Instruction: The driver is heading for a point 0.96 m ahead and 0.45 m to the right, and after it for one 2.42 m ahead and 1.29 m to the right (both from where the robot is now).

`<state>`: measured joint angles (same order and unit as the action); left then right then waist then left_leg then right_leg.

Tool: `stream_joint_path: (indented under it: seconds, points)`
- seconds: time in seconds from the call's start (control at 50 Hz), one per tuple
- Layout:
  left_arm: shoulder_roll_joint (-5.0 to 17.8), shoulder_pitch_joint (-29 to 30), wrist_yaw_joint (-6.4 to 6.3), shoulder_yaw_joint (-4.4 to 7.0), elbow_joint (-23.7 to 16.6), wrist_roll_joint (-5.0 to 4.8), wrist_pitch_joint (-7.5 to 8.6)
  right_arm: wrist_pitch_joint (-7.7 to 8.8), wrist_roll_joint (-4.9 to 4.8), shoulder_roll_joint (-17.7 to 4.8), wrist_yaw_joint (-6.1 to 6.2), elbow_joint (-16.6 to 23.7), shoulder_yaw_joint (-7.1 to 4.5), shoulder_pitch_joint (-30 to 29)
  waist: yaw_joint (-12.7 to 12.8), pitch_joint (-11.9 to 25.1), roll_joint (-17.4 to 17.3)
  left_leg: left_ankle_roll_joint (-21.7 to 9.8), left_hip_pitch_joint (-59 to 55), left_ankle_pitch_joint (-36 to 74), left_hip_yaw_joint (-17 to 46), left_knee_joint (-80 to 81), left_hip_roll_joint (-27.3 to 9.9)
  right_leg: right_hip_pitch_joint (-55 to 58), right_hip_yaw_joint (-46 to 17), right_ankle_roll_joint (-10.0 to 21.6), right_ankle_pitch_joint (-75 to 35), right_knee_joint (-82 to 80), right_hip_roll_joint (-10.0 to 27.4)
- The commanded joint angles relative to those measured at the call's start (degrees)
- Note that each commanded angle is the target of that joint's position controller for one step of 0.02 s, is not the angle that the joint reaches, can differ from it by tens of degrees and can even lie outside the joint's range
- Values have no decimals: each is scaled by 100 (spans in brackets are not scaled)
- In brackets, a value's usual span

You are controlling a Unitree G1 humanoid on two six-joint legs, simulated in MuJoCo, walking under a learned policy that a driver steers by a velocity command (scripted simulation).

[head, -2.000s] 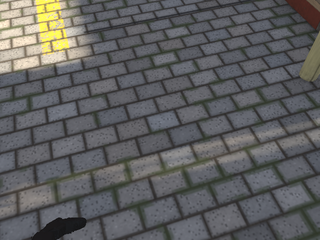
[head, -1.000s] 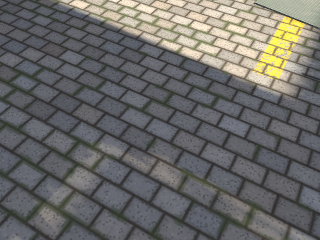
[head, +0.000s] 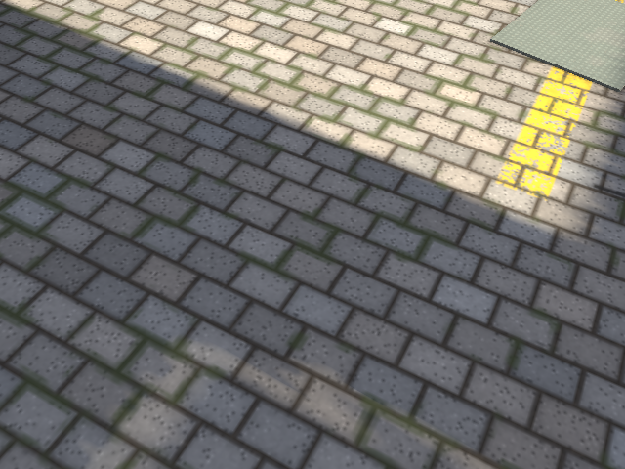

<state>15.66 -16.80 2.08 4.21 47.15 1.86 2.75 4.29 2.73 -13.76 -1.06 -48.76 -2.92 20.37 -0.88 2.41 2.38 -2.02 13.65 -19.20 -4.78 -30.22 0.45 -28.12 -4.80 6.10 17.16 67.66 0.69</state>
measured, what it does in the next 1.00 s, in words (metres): walks ahead, turning right: right foot, then left foot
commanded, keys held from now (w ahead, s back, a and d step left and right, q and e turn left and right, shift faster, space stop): w+e+shift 0.58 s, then e+shift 0.42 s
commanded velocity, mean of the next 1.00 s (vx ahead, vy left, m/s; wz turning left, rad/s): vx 0.73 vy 0.00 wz -0.81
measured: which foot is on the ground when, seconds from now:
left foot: down 0.00-0.36, up 0.38-0.74, down 0.76-1.00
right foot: up 0.00-0.34, down 0.36-0.76, up 0.78-1.00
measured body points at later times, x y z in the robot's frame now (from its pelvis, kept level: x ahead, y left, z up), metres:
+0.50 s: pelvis +0.37 -0.07 -0.01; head +0.40 -0.07 +0.44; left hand +0.51 +0.19 -0.15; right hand +0.42 -0.35 -0.11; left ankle +0.36 +0.12 -0.62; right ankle +0.37 -0.08 -0.73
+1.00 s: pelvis +0.72 -0.17 +0.00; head +0.74 -0.23 +0.44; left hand +1.06 -0.11 -0.07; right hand +0.61 -0.46 -0.11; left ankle +0.85 -0.13 -0.73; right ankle +0.65 -0.27 -0.66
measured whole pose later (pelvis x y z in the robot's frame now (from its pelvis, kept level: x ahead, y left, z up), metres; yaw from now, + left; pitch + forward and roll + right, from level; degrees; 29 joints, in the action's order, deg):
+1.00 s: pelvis +0.72 -0.17 +0.00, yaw -51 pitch +1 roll +3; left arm 20.6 -8.4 -1.6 5.1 33.5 -2.0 -2.9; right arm 3.3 0.9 -16.3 1.6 -39.9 -3.2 6.4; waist -0.3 -7.8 0.4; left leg -0.8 17.3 -7.5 -10.1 -24.4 -1.6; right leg -37.1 -0.1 -4.7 22.0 66.1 4.5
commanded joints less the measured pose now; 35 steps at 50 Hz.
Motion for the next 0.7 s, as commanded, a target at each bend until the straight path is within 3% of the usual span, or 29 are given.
stream_joint_path:
  seconds: [0.02,0.1,0.2,0.24,0.28,0.3,0.32,0.34,0.36,0.38,0.4,0.42,0.44,0.48,0.5,0.54,0.58,0.6,0.66,0.68,0.7]
  points:
    - [322,342,179,25,-473,47,1,183,-45,-607,75,207,-79,68,38,-648,-850,-360,-957,-1383,2012,2464,-1509,-2067,-237,-187,-750,318,322]
    - [194,1045,218,-34,-636,-53,-148,278,-74,-493,44,-83,-40,563,-78,-1003,-590,-192,-1076,509,547,2676,-1271,-2370,89,-218,-1410,-153,183]
    - [27,2107,313,-206,-1024,-14,-121,334,-97,-455,152,-314,26,838,-207,-1279,-521,-49,-1411,2431,-609,2911,-1208,-1934,1098,55,-1816,-1816,208]
    - [-17,2182,302,-265,-1108,-43,-116,325,-99,-620,215,-383,27,837,-105,-1129,-604,63,-1714,4993,-997,2508,-1242,-1209,1561,332,-1679,-2420,-71]
    - [210,1690,235,-213,-1000,-65,-129,218,-62,-969,340,-395,-52,866,260,-570,-948,143,-2357,7879,-1105,1389,-1385,-489,1844,536,-1215,-2561,-546]
    - [397,955,203,-142,-816,-94,-122,108,-22,-1182,390,-340,-121,717,672,-134,-1094,121,-2432,8588,-1106,336,-1479,213,1822,649,-858,-2559,-726]
    - [652,-183,151,-14,-497,-127,-118,9,14,-1375,400,-223,-196,458,1190,432,-1196,3,-2176,8769,-1003,-1034,-1588,1320,1679,795,-355,-2512,-868]
    - [955,-1338,65,162,-140,-90,-95,-26,-4,-1431,359,-110,-228,223,1702,885,-983,-99,-1233,7652,-932,-2803,-1507,2914,1188,968,-151,-3074,-850]
    - [1271,-1233,-60,368,-109,-235,-200,57,-17,-998,242,36,-167,-112,1496,783,271,-10,594,2348,-815,-4989,-441,4003,-214,1082,764,-3391,-154]
    - [1819,-606,-34,405,-302,-18,-247,217,-158,-417,79,753,12,52,539,1093,1248,271,3279,-765,196,-6645,371,5226,-3808,2314,1392,-4526,1229]
    - [1569,-735,-87,417,-364,-39,-260,362,-99,-733,86,909,23,-709,957,987,-18,144,3837,-179,1027,-6502,48,5083,-4306,2201,1554,-5240,1348]
    - [1280,-733,-153,360,-180,-51,-213,443,-124,-729,74,954,55,-768,667,187,-433,98,3742,115,1076,-5840,-266,4125,-3841,1901,1271,-5504,1297]
    - [1003,-620,-181,286,-93,-44,-142,427,-66,-663,86,988,89,-840,329,-242,-837,135,3325,183,1055,-5144,-511,3189,-3282,1635,676,-5572,1053]
    - [808,-208,-240,173,-190,-91,20,165,178,-592,79,913,150,-615,-132,-551,-812,327,2627,40,997,-4627,-732,1916,-2330,1445,-102,-5597,486]
    - [759,-206,-228,135,-214,-153,92,42,220,-581,58,945,160,-624,-195,-594,-706,429,2515,-79,920,-4367,-805,1546,-2093,1431,-182,-5640,306]
    - [880,-322,-194,139,-225,-212,199,-74,207,-543,12,1264,220,-1274,-92,-889,-569,583,2427,233,604,-3484,-858,837,-1753,1383,-567,-5897,27]
    - [923,-550,-183,159,-214,-187,225,-62,104,-477,-47,1592,293,-2079,166,-1085,-414,648,2214,1230,424,-2345,-739,582,-1613,1202,-1379,-5967,-166]
    - [960,-674,-181,180,-179,-194,210,-37,72,-420,-70,1664,329,-2289,283,-1107,-339,616,2044,1745,341,-1792,-588,684,-1501,1037,-2483,-5765,-255]
    - [1077,-1176,-191,245,-14,-278,94,52,-13,-355,-43,1779,389,-2528,666,-631,-94,367,1473,2618,79,-626,74,1543,-1313,432,-5028,-4918,-364]
    - [1080,-1210,-216,247,3,-284,65,77,-38,-382,-3,1815,390,-2513,680,-467,21,295,1085,2690,138,-296,237,1686,-1371,247,-5287,-4636,-397]
    - [1124,-1118,-256,261,-30,-276,60,94,-45,-528,65,1778,341,-2247,539,-231,138,241,451,2701,289,28,407,1755,-1521,44,-5525,-4195,-455]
